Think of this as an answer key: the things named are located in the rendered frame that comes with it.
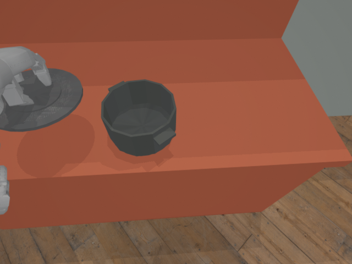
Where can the left robot hand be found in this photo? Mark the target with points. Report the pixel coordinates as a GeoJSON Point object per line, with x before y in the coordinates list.
{"type": "Point", "coordinates": [20, 59]}

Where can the table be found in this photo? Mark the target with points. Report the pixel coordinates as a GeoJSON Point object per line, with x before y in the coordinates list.
{"type": "Point", "coordinates": [249, 128]}

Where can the lid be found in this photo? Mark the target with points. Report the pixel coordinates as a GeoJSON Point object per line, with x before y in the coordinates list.
{"type": "Point", "coordinates": [62, 98]}

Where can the knob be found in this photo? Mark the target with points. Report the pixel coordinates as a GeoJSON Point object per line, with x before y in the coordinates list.
{"type": "Point", "coordinates": [33, 87]}

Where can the pot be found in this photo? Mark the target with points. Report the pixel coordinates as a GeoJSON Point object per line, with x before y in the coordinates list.
{"type": "Point", "coordinates": [139, 116]}

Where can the left robot forearm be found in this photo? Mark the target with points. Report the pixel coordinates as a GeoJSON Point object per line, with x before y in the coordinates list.
{"type": "Point", "coordinates": [6, 77]}

